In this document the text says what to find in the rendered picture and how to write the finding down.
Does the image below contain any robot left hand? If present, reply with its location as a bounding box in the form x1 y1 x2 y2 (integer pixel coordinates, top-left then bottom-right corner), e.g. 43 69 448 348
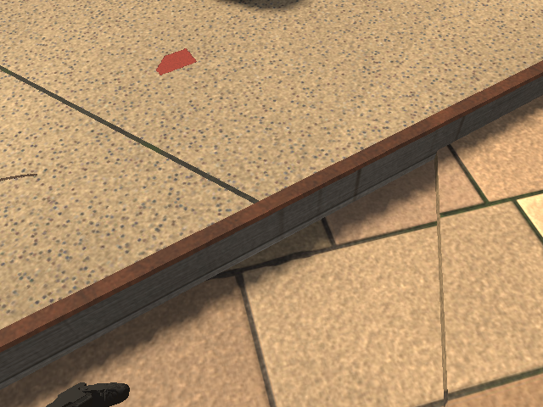
46 382 130 407

